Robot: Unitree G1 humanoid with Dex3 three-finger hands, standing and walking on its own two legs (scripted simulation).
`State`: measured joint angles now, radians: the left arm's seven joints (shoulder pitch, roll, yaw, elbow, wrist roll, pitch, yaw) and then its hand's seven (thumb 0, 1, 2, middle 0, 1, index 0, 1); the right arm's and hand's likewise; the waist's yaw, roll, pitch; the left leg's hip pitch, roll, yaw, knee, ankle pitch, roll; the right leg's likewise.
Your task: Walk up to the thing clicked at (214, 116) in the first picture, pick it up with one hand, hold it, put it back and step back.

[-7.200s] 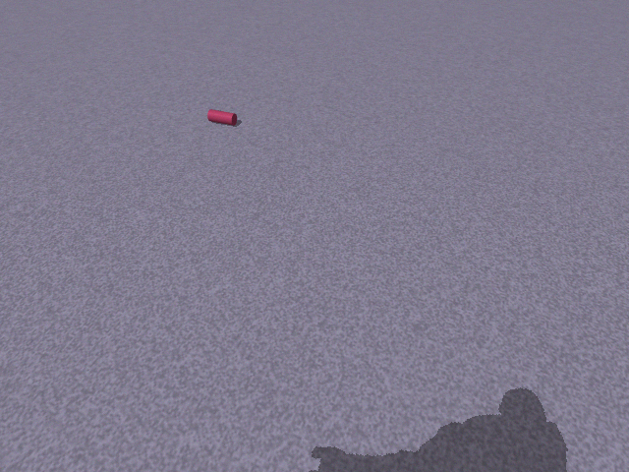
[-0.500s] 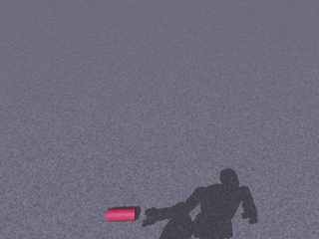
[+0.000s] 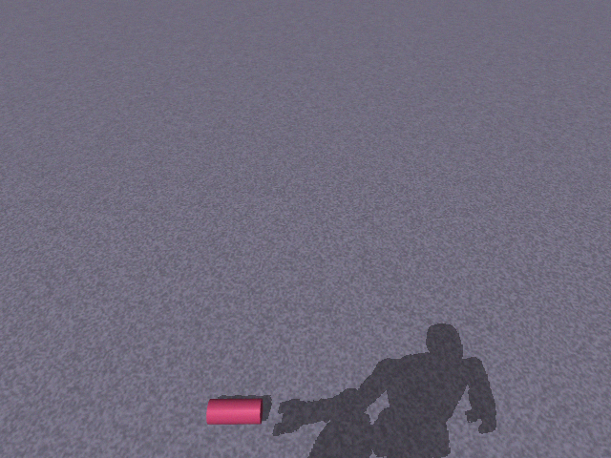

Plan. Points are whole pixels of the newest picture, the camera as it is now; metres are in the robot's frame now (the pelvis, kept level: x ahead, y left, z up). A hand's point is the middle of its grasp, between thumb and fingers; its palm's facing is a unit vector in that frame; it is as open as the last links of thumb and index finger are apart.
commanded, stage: stand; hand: left
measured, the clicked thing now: (235, 411) +0.40 +0.23 -0.75
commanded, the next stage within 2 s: none
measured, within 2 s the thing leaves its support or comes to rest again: neither
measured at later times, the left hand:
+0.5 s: hand out of the picture +0.08 +0.25 -0.16, palm faces -0.03 -0.94 -0.34, open 7.4 cm
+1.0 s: hand out of the picture +0.07 +0.25 -0.16, palm faces -0.03 -0.94 -0.34, open 7.4 cm
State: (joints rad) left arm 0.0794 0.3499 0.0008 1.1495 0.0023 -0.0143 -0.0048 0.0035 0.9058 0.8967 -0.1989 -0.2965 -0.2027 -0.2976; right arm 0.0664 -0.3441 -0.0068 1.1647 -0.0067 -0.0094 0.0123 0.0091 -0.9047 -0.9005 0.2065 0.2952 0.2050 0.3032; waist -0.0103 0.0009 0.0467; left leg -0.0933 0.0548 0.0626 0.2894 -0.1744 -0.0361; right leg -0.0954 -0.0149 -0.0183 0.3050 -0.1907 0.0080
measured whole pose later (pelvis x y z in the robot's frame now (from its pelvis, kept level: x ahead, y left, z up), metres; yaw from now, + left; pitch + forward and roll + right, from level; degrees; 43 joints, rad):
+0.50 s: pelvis +0.00 +0.00 +0.00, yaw +0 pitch -2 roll +0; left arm 0.09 0.35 0.00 1.14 0.00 -0.01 0.00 0.00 0.91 0.90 -0.20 -0.30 -0.20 -0.30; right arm 0.09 -0.34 -0.01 1.15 -0.01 -0.01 0.01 0.01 -0.90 -0.90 0.21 0.30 0.20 0.30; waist -0.01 0.00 0.04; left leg -0.09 0.06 0.06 0.29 -0.17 -0.04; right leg -0.09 -0.01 -0.02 0.30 -0.18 0.00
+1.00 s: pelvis +0.00 +0.00 +0.00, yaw +0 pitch -1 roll +0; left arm 0.11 0.35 0.00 1.14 0.00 -0.01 -0.01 0.00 0.91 0.90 -0.20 -0.30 -0.20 -0.30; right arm 0.10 -0.35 0.00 1.15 -0.01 -0.01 0.01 0.01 -0.90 -0.90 0.21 0.30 0.20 0.30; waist -0.01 0.00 0.04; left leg -0.09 0.06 0.06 0.29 -0.17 -0.04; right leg -0.09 -0.01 -0.02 0.31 -0.19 0.01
